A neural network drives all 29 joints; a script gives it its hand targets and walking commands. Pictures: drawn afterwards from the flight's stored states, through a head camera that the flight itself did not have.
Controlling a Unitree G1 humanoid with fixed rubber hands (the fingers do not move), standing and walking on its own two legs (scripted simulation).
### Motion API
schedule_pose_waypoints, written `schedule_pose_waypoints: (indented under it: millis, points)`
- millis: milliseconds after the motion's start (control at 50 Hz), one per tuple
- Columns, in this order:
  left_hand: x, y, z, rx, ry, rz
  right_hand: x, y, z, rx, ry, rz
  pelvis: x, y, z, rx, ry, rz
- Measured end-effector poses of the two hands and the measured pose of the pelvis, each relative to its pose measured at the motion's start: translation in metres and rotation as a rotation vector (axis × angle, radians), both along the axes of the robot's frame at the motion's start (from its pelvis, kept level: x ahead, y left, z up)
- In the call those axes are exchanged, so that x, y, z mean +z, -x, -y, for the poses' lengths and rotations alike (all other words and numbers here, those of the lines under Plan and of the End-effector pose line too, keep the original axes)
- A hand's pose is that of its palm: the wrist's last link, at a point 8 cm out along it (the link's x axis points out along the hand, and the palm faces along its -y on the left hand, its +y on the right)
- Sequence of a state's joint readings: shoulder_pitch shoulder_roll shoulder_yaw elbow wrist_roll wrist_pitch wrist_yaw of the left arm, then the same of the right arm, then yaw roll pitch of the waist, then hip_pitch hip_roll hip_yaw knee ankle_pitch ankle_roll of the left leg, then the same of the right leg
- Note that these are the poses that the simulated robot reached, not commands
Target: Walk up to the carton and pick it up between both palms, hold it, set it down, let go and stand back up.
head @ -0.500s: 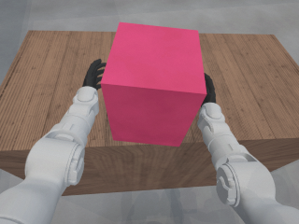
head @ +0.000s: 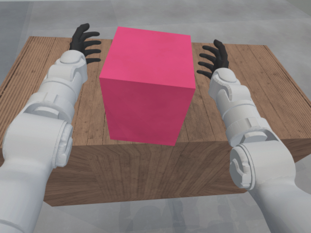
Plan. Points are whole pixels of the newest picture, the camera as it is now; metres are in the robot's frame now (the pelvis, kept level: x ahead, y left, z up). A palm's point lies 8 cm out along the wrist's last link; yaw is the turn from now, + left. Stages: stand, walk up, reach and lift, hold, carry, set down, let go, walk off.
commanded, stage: set down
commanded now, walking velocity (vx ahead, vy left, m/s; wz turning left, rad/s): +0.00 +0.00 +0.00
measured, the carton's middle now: (148, 90) +0.49 -0.01 +0.08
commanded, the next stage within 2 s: none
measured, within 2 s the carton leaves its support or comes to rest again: neither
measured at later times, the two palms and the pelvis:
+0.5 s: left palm (71, 58) +0.47 +0.18 +0.19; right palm (221, 77) +0.43 -0.17 +0.18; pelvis +0.01 +0.00 +0.01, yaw +0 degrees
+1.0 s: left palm (61, 96) +0.41 +0.20 +0.13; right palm (223, 111) +0.37 -0.18 +0.13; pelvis +0.01 +0.01 +0.01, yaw +0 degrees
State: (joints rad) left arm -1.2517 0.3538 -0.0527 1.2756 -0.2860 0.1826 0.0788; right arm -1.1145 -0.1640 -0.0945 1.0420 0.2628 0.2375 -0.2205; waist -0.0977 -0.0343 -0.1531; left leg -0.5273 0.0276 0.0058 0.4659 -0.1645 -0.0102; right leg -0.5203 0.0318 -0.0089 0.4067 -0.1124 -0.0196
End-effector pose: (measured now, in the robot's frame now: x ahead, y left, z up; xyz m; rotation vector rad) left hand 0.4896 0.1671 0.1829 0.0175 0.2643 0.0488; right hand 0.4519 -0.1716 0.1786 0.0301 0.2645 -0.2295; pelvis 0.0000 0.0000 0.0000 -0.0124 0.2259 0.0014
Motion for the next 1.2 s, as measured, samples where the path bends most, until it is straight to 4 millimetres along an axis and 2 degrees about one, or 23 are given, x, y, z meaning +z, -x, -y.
schedule_pose_waypoints:
  millis: [180,400,520,680,1200]
  points:
    - [0.016,0.006,-0.006,0.008,0.005,-0.011,0.008,0.006,-0.009,0.001,-0.020,-0.017,0.004,0.000,0.003,0.011,0.000,0.053]
    - [0.013,0.010,-0.010,-0.005,0.005,-0.018,0.006,0.013,-0.003,-0.005,-0.029,-0.010,0.007,-0.004,0.001,0.011,0.000,0.110]
    - [0.002,0.016,-0.012,-0.016,0.004,-0.023,-0.003,0.021,0.003,-0.003,-0.032,-0.001,0.008,-0.006,-0.001,0.006,0.001,0.139]
    - [-0.021,0.033,-0.021,-0.018,0.009,-0.039,-0.024,0.039,0.006,0.002,-0.040,0.002,0.008,-0.008,-0.005,-0.003,0.001,0.166]
    - [-0.070,0.115,-0.041,-0.039,0.010,-0.063,-0.069,0.107,0.006,0.021,-0.036,0.007,0.007,-0.003,-0.015,-0.010,-0.002,0.229]
